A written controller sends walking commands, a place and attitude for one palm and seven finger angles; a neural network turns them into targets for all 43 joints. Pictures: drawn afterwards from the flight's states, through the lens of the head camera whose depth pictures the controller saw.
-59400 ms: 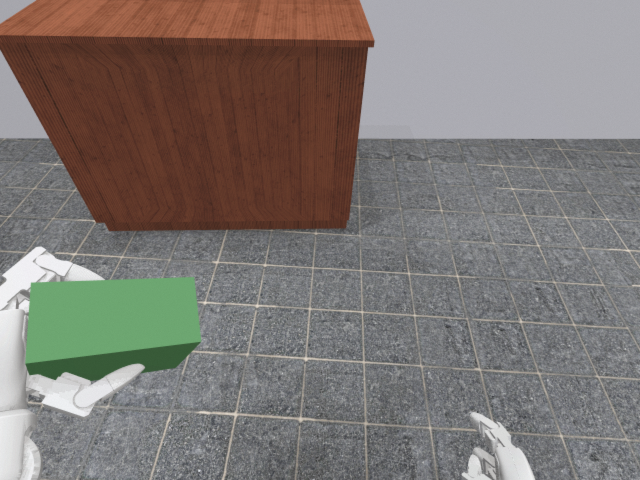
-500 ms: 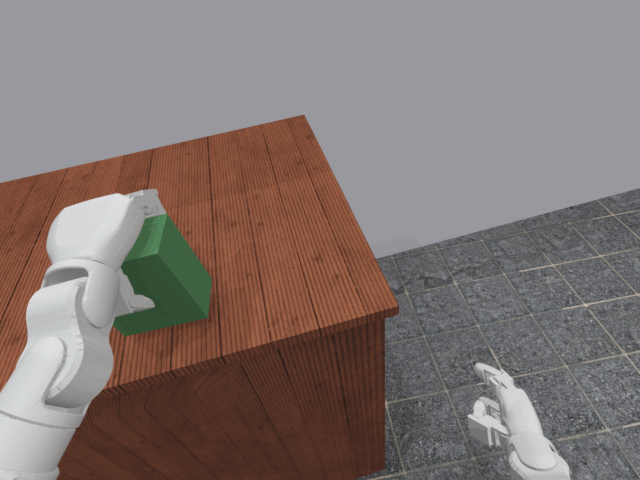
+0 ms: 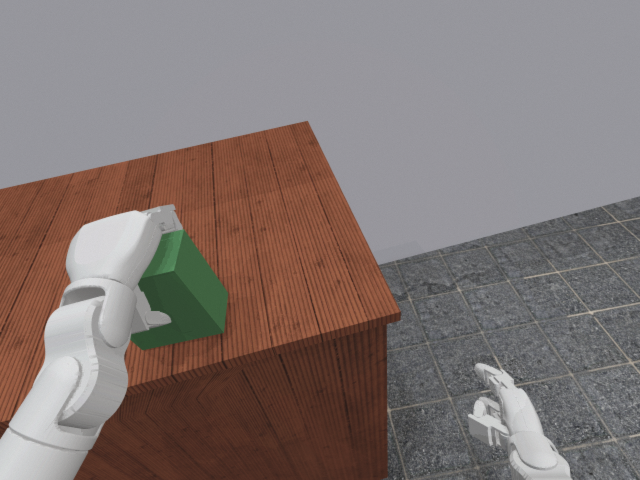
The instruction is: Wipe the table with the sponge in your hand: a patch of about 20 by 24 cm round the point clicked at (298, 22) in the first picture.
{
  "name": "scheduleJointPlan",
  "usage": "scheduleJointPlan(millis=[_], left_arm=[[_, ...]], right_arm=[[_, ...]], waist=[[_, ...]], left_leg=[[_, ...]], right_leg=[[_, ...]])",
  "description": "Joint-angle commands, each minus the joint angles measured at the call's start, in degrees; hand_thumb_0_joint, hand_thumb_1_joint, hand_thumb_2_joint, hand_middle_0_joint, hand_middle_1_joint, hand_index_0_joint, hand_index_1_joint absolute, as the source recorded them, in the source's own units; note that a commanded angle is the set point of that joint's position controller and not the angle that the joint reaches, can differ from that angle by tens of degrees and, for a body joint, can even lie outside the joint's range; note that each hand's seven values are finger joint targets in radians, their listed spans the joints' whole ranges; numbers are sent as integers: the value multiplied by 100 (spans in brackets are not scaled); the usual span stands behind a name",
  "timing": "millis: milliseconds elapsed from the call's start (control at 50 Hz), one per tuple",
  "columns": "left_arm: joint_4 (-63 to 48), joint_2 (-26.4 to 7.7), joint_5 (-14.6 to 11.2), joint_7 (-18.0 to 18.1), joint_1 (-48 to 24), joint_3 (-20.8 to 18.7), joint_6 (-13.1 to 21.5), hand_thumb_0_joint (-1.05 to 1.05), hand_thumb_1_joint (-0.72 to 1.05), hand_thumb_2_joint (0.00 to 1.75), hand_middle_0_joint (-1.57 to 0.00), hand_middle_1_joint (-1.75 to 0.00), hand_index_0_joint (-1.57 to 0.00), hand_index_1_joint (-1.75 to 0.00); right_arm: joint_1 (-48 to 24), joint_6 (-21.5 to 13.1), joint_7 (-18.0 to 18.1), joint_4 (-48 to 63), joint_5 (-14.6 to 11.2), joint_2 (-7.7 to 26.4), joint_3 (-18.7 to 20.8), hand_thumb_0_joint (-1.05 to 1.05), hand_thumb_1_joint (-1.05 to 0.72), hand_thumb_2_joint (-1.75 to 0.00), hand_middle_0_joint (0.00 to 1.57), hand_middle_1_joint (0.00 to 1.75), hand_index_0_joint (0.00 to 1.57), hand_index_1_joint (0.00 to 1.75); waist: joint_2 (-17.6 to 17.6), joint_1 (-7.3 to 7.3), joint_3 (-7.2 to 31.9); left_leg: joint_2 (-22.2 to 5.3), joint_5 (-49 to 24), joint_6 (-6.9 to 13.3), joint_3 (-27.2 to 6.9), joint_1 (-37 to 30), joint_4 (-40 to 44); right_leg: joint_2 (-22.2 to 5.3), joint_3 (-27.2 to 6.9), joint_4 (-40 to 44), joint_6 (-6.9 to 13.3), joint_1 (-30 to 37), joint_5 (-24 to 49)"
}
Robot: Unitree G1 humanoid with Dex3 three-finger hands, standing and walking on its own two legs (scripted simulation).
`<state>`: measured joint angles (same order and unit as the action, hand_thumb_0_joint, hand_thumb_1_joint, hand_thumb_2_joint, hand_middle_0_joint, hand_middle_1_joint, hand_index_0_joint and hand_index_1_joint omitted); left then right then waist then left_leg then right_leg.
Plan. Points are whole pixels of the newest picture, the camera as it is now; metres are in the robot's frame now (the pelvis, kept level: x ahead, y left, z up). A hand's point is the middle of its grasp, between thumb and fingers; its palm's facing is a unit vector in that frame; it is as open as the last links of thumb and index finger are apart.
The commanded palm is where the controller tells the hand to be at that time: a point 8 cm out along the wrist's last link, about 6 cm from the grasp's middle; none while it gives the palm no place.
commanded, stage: move the sponge above the wiping area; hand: left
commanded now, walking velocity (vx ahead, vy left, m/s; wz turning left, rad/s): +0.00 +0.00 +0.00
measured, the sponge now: (170, 303) +0.27 +0.24 +0.11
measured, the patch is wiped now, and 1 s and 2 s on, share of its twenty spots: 0.00 0.00 0.00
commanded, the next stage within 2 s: lower the sponge onto the table in 1.76 s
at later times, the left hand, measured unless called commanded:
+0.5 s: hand (140, 281) +0.26 +0.25 +0.17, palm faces +0.13 -0.10 -0.99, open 10.5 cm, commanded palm +0.23 +0.24 +0.26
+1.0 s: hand (145, 277) +0.26 +0.24 +0.17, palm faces +0.13 -0.11 -0.99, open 10.5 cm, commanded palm +0.23 +0.25 +0.27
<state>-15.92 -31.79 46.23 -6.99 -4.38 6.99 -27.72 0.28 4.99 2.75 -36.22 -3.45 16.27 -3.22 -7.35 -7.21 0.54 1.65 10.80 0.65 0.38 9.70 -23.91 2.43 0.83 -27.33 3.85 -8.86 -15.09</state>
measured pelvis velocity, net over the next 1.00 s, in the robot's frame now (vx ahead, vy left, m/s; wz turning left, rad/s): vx -0.01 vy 0.00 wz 0.00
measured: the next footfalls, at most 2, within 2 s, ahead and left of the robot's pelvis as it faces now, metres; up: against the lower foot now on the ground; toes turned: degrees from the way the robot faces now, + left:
none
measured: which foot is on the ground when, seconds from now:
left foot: down 0.00-1.00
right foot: down 0.00-1.00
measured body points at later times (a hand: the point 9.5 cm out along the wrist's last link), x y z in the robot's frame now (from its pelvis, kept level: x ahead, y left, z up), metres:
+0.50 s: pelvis -0.01 +0.00 +0.00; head -0.03 -0.06 +0.44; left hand +0.25 +0.25 +0.22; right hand +0.25 -0.21 -0.08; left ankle +0.03 +0.12 -0.74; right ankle +0.00 -0.07 -0.74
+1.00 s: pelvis -0.01 +0.00 +0.00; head -0.03 -0.06 +0.44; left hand +0.25 +0.25 +0.22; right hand +0.25 -0.20 -0.08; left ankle +0.03 +0.12 -0.74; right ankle +0.00 -0.07 -0.74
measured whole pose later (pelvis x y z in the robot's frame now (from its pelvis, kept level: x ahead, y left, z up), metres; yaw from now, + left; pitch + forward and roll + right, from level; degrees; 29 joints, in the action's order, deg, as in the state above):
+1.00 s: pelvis -0.01 +0.00 +0.00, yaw +0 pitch -4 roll +1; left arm -15.8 -32.5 45.8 -7.9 -4.8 7.3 -27.3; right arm 1.1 4.5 3.2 -36.5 -3.4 16.8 -3.4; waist -7.3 -7.4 0.3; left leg 1.4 10.4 0.6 0.3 9.7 -24.1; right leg 2.7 0.8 -27.3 3.9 -8.8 -14.6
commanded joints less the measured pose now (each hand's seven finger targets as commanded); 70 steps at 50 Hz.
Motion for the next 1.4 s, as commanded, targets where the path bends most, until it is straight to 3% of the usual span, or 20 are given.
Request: scheduleJointPlan(millis=[0,180,200,280,300,420,480,580,600,680,700,800,960,980,1000,1080,1200,1240,1320,1380], left_arm=[[-1207,-1139,301,358,-2173,-777,149,0,10,130,-120,-160,-120,-160],[-1004,-1703,157,412,-1505,-1554,-7,0,10,130,-120,-160,-120,-160],[-1054,-1423,76,374,-1452,-1325,-23,0,10,130,-120,-160,-120,-160],[-1038,-1614,28,253,-1166,-1498,-129,0,10,130,-120,-160,-120,-160],[-1090,-1342,-5,219,-1345,-1209,-100,0,10,130,-120,-160,-120,-160],[-1100,-1336,215,174,-2297,-825,108,0,10,130,-120,-160,-120,-160],[-1370,-1646,368,255,-2531,-1054,229,0,10,130,-120,-160,-120,-160],[-866,-1980,286,440,-2258,-1600,260,0,10,130,-120,-160,-120,-160],[-880,-1599,163,426,-2227,-1333,266,0,10,130,-120,-160,-120,-160],[-684,-1731,23,343,-1562,-1610,110,0,10,130,-120,-160,-120,-160],[-721,-1358,-55,281,-1557,-1301,93,0,10,130,-120,-160,-120,-160],[-1059,-1258,-82,129,-1276,-1174,-7,0,10,130,-120,-160,-120,-160],[-1159,-1766,321,318,-2558,-1239,221,0,10,130,-120,-160,-120,-160],[-1410,-1827,324,345,-2663,-1281,216,0,10,130,-120,-160,-120,-160],[-1293,-1538,286,370,-2730,-1057,247,0,10,130,-120,-160,-120,-160],[-969,-1649,177,375,-2238,-1338,131,0,10,130,-120,-160,-120,-160],[-1224,-1202,-83,168,-1293,-1195,-33,0,10,130,-120,-160,-120,-160],[-1307,-1396,-103,137,-1024,-1365,-70,0,10,130,-120,-160,-120,-160],[-1259,-1526,8,170,-1524,-1333,-93,0,10,130,-120,-160,-120,-160],[-1558,-1723,169,228,-2167,-1306,-48,0,10,130,-120,-160,-120,-160]], right_arm=[[-1408,-359,29,1094,0,312,151,0,-90,-90,20,30,20,30],[-1526,-160,-62,1124,-4,344,113,0,-90,-90,20,30,20,30],[-1466,-139,-76,1173,4,338,107,0,-90,-90,20,30,20,30],[-1563,-116,-52,1212,-51,368,104,0,-90,-90,20,30,20,30],[-1479,-135,-41,1214,-49,380,109,0,-90,-90,20,30,20,30],[-1407,-386,99,1099,-46,370,147,0,-90,-90,20,30,20,30],[-1531,-477,121,1118,-30,337,156,0,-90,-90,20,30,20,30],[-1508,-441,69,978,-7,367,162,0,-90,-90,20,30,20,30],[-1450,-423,50,1021,12,334,155,0,-90,-90,20,30,20,30],[-1514,-326,-10,1054,-32,378,128,0,-90,-90,20,30,20,30],[-1425,-298,-25,1100,-19,375,126,0,-90,-90,20,30,20,30],[-1412,-272,-27,1215,-41,392,129,0,-90,-90,20,30,20,30],[-1358,-407,119,1040,12,361,167,0,-90,-90,20,30,20,30],[-1550,-444,109,1112,-27,332,118,0,-90,-90,20,30,20,30],[-1434,-454,107,1052,7,299,136,0,-90,-90,20,30,20,30],[-1563,-418,39,1039,-34,322,118,0,-90,-90,20,30,20,30],[-1439,-239,-92,1181,-26,351,121,0,-90,-90,20,30,20,30],[-1400,-167,-88,1194,-31,389,140,0,-90,-90,20,30,20,30],[-1338,-169,-23,1194,-51,399,117,0,-90,-90,20,30,20,30],[-1543,-252,57,1226,-69,356,81,0,-90,-90,20,30,20,30]], waist=[[376,57,1293],[527,-141,1228],[663,-57,1216],[532,-62,990],[563,47,1017],[454,163,1036],[135,30,1281],[344,-125,1194],[474,-70,1274],[448,-134,987],[672,-39,992],[691,34,1015],[417,33,1257],[1,-34,1356],[212,28,1366],[212,-111,1231],[653,-40,1196],[711,-38,1181],[734,71,1028],[221,32,1187]], left_leg=[[80,-1052,176,-188,-503,274],[68,-1093,139,-163,-269,307],[33,-1131,141,-97,-195,266],[63,-923,155,-121,-146,204],[46,-883,160,-92,-159,187],[112,-582,203,-188,-393,219],[143,-764,202,-267,-527,245],[127,-781,161,-248,-380,343],[102,-834,150,-178,-318,323],[71,-818,122,-180,-155,307],[33,-834,124,-129,-102,290],[26,-758,155,-115,-107,165],[130,-814,194,-214,-481,229],[148,-817,181,-267,-523,278],[127,-891,171,-223,-534,271],[108,-958,142,-261,-416,321],[6,-1193,134,-157,-225,241],[20,-1182,152,-149,-206,201],[22,-925,165,-167,-212,197],[93,-822,182,-222,-395,224]], right_leg=[[-173,-507,560,15,299,1002],[-130,-866,587,75,484,1109],[-197,-716,541,16,554,1267],[-165,-877,606,1,270,963],[-210,-705,586,-46,261,971],[-198,-675,722,-68,37,450],[-161,-869,668,61,207,601],[-141,-936,716,100,337,586],[-209,-732,674,33,486,735],[-171,-896,678,52,295,757],[-220,-672,640,-18,344,877],[-243,-675,580,-68,231,888],[-168,-725,673,-4,229,732],[-137,-850,656,87,272,650],[-173,-643,623,40,336,765],[-142,-854,653,108,361,905],[-207,-575,490,-8,474,1459],[-182,-603,488,-48,456,1492],[-172,-650,558,-50,224,1066],[-130,-795,607,29,154,753]])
